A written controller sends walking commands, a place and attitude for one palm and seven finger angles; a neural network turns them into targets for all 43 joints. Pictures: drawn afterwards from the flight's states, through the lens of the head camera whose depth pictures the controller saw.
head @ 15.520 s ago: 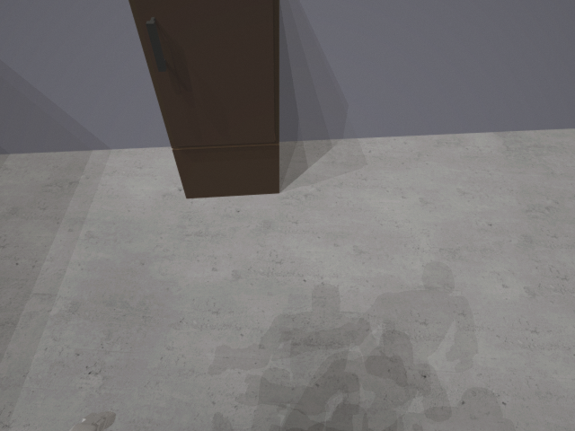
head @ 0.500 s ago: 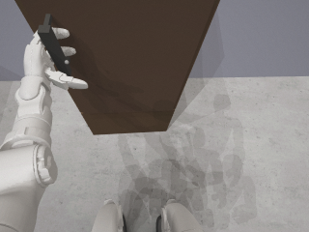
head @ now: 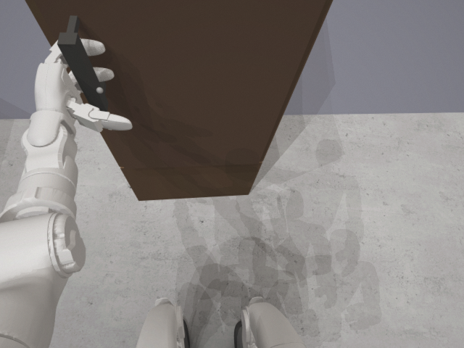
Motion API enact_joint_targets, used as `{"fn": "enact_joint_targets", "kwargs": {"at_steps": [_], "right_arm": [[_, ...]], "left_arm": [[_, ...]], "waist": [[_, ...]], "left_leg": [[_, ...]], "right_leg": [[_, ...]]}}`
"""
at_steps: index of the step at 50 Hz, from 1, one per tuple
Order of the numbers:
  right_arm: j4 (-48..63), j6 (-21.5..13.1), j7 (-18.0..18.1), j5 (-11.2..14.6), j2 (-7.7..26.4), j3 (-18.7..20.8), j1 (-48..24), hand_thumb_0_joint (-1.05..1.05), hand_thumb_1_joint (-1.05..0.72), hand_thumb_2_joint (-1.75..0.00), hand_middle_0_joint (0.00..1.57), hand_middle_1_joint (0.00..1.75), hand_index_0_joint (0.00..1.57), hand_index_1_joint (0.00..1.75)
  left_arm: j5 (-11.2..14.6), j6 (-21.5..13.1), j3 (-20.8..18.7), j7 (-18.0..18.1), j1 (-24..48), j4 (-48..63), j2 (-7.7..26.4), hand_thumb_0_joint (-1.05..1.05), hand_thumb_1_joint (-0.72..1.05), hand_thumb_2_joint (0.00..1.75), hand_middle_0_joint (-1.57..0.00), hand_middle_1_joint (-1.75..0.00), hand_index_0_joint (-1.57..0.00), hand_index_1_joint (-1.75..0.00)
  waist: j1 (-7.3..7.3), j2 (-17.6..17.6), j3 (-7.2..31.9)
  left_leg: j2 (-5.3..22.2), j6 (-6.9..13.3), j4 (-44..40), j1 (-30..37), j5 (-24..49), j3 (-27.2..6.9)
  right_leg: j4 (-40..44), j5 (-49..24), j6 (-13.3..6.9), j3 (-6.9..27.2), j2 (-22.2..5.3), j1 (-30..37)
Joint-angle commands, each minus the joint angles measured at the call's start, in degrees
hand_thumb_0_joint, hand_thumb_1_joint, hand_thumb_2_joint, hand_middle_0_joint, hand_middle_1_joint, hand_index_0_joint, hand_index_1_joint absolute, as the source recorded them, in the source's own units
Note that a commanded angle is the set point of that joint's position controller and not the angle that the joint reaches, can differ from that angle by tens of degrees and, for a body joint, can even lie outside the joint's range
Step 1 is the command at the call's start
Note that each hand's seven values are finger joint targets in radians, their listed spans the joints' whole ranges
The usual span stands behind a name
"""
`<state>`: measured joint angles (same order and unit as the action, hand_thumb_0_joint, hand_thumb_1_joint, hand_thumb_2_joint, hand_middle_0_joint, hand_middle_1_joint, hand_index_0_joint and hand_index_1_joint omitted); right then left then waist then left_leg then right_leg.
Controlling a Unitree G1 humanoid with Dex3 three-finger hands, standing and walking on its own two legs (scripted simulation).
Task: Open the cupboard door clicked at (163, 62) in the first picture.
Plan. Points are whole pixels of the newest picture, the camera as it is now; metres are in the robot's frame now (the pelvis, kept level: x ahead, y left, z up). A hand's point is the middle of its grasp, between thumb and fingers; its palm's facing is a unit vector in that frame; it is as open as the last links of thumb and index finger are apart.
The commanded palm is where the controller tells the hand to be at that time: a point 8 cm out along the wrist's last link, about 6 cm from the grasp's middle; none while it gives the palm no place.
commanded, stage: close the thumb around the handle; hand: left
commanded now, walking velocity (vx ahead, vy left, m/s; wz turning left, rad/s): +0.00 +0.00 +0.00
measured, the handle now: (88, 68) +0.57 +0.19 +0.08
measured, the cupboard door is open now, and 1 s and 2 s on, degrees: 0 5 44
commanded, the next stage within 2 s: pull the door open along its arc in 0.62 s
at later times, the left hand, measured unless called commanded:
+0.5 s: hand (101, 90) +0.53 +0.17 +0.07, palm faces -0.01 -1.00 -0.01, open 6.1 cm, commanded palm +0.50 +0.21 +0.08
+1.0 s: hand (105, 106) +0.49 +0.16 +0.07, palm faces +0.00 -1.00 -0.01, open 5.6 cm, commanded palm +0.44 +0.21 +0.08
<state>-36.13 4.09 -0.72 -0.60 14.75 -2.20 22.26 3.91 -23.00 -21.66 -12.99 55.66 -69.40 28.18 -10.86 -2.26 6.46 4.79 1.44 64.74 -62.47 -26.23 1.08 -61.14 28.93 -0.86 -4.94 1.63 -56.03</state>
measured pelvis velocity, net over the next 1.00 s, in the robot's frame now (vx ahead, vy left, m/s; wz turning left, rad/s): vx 0.01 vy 0.00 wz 0.00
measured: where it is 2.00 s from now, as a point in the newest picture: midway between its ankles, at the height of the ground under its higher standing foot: outside the picture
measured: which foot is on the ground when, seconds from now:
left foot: down 0.00-1.00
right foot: down 0.00-1.00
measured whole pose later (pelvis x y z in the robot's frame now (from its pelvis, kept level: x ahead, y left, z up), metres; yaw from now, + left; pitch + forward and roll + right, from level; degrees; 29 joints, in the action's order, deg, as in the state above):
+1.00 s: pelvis +0.01 +0.00 +0.01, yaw +0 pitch +22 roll -3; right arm -35.3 5.8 -1.7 0.2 14.3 -0.7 22.5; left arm 7.0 -23.7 -19.5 -10.9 42.3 -57.3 21.7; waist -8.7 -2.5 7.4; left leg 4.6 1.1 61.2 -56.8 -26.3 2.3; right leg -58.3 28.9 -1.0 -3.5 1.7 -51.3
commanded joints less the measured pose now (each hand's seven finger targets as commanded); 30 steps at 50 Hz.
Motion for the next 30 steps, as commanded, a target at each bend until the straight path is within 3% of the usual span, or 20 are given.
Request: {"fn": "enact_joint_targets", "kwargs": {"at_steps": [1, 2, 7, 9, 13, 15, 18, 20, 21, 23, 24, 27, 28, 30], "right_arm": [[2.32, -1.02, 0.71, -0.22, 10.45, 3.86, 10.59, 0.0, -0.9, -0.9, 0.2, 0.3, 0.2, 0.3], [2.03, -0.89, 0.74, -0.34, 10.85, 3.98, 10.88, 0.0, -0.9, -0.9, 0.2, 0.3, 0.2, 0.3], [1.84, -0.94, 0.57, -0.45, 10.83, 4.04, 10.94, 0.0, -0.9, -0.9, 0.2, 0.3, 0.2, 0.3], [1.55, -1.0, 0.77, -0.63, 11.23, 4.09, 11.49, 0.0, -0.9, -0.9, 0.2, 0.3, 0.2, 0.3], [1.41, -1.01, 0.53, -0.64, 10.95, 4.15, 11.33, 0.0, -0.9, -0.9, 0.2, 0.3, 0.2, 0.3], [1.16, -0.95, 0.55, -0.78, 11.13, 4.2, 11.65, 0.0, -0.9, -0.9, 0.2, 0.3, 0.2, 0.3], [1.1, -0.85, 0.51, -0.73, 11.0, 4.37, 11.55, 0.0, -0.9, -0.9, 0.2, 0.3, 0.2, 0.3], [1.09, -0.77, 0.47, -0.79, 11.04, 4.31, 11.52, 0.0, -0.9, -0.9, 0.2, 0.3, 0.2, 0.3], [1.13, -0.77, 0.33, -0.68, 10.63, 4.34, 11.2, 0.0, -0.9, -0.9, 0.2, 0.3, 0.2, 0.3], [0.72, -0.71, 0.4, -0.79, 11.08, 4.31, 11.43, 0.0, -0.9, -0.9, 0.2, 0.3, 0.2, 0.3], [0.89, -0.75, 0.54, -0.88, 11.23, 4.22, 11.71, 0.0, -0.9, -0.9, 0.2, 0.3, 0.2, 0.3], [1.62, -0.73, 0.25, -0.87, 10.68, 4.34, 11.13, 0.0, -0.9, -0.9, 0.2, 0.3, 0.2, 0.3], [1.73, -0.75, 0.03, -0.81, 10.43, 4.38, 10.88, 0.0, -0.9, -0.9, 0.2, 0.3, 0.2, 0.3], [1.42, -0.49, 0.08, -0.78, 10.62, 4.37, 10.97, 0.0, -0.9, -0.9, 0.2, 0.3, 0.2, 0.3]], "left_arm": [[0.94, -3.55, 0.17, 0.78, 25.95, 11.57, 12.14, 0.0, -0.22, 0.42, -0.32, -1.23, -0.32, -1.23], [1.04, -3.61, -1.15, 1.0, 25.24, 11.6, 13.6, 0.0, -0.16, 0.44, -0.32, -1.24, -0.32, -1.24], [1.05, -3.63, 1.02, 1.36, 26.93, 11.77, 10.83, 0.0, 0.12, 0.56, -0.34, -1.27, -0.34, -1.27], [0.79, -3.99, -0.62, 1.88, 28.09, 11.84, 13.06, 0.0, 0.23, 0.61, -0.35, -1.28, -0.35, -1.28], [0.37, -4.08, 1.27, 2.17, 28.26, 12.19, 10.89, 0.0, 0.45, 0.71, -0.37, -1.3, -0.37, -1.3], [0.41, -4.31, 0.35, 2.33, 28.57, 12.65, 11.83, 0.0, 0.56, 0.76, -0.38, -1.31, -0.38, -1.31], [0.66, -4.13, 1.3, 2.19, 27.83, 13.04, 10.46, 0.0, 0.73, 0.83, -0.39, -1.33, -0.39, -1.33], [0.54, -4.56, 0.98, 2.35, 28.26, 14.06, 11.03, 0.0, 0.84, 0.88, -0.4, -1.34, -0.4, -1.34], [0.57, -4.45, 2.74, 2.23, 27.64, 13.53, 8.61, 0.0, 0.9, 0.9, -0.4, -1.35, -0.4, -1.35], [0.75, -4.04, 1.19, 2.68, 27.76, 11.71, 10.42, 0.0, 0.9, 0.9, -0.4, -1.35, -0.4, -1.35], [0.88, -4.16, -0.48, 2.94, 26.99, 11.24, 11.94, 0.0, 0.9, 0.9, -0.4, -1.35, -0.4, -1.35], [0.62, -5.11, 0.11, 3.02, 25.79, 14.7, 11.24, 0.0, 0.9, 0.9, -0.4, -1.35, -0.4, -1.35], [0.75, -5.25, 1.33, 2.96, 25.41, 15.24, 9.45, 0.0, 0.9, 0.9, -0.4, -1.35, -0.4, -1.35], [0.62, -5.57, 0.52, 3.2, 26.04, 14.66, 10.72, 0.0, 0.9, 0.9, -0.4, -1.35, -0.4, -1.35]], "waist": [[-1.18, -8.44, 27.96], [-0.97, -7.48, 27.66], [-1.8, -7.14, 27.91], [-1.96, -6.71, 27.9], [-1.92, -8.48, 28.79], [-1.7, -8.38, 29.69], [-1.89, -7.57, 29.54], [-1.53, -8.68, 30.56], [-1.61, -9.59, 29.85], [-2.21, -6.66, 27.29], [-1.67, -6.3, 27.67], [-0.41, -8.88, 31.14], [-0.71, -8.64, 30.97], [-1.02, -7.71, 30.06]], "left_leg": [[-2.79, 0.59, -5.27, 28.01, 20.36, -4.62], [-2.49, 0.45, -5.43, 28.75, 20.63, -4.98], [-2.5, 0.41, -5.53, 29.3, 20.41, -5.56], [-2.39, 0.52, -5.46, 29.44, 20.35, -5.93], [-2.37, 0.25, -5.68, 31.11, 20.63, -6.1], [-2.24, 0.14, -5.67, 32.11, 22.23, -6.41], [-2.24, 0.21, -5.85, 32.1, 22.11, -6.18], [-2.17, 0.03, -5.81, 33.29, 23.69, -6.46], [-2.3, -0.06, -5.86, 33.46, 23.29, -6.34], [-2.24, 0.22, -6.01, 31.03, 20.74, -6.31], [-2.43, 0.34, -6.0, 30.37, 21.2, -6.28], [-2.45, -0.04, -6.02, 33.08, 24.59, -5.89], [-2.54, 0.04, -5.93, 33.38, 25.01, -5.75], [-2.49, 0.13, -5.62, 32.21, 25.08, -5.65]], "right_leg": [[7.55, -18.47, -0.14, 2.82, 2.22, 4.13], [7.58, -18.03, -0.27, 2.49, 2.27, 3.76], [7.52, -17.11, -0.21, 2.24, 2.32, 2.46], [7.28, -16.53, -0.38, 2.12, 2.41, 2.04], [7.5, -16.08, -0.42, 2.01, 2.35, 1.15], [7.23, -16.83, -0.45, 1.78, 2.34, 1.19], [7.7, -17.42, -0.38, 1.84, 2.41, 2.06], [7.25, -18.04, -0.53, 1.72, 2.4, 1.75], [7.5, -17.67, -0.56, 1.7, 2.44, 1.23], [8.03, -16.39, -0.38, 1.73, 2.5, 1.5], [7.72, -16.84, -0.51, 1.76, 2.58, 2.4], [7.24, -19.64, -0.59, 1.87, 2.43, 3.99], [7.38, -20.17, -0.51, 1.87, 2.51, 3.98], [7.27, -20.88, -0.37, 2.11, 2.47, 4.16]]}}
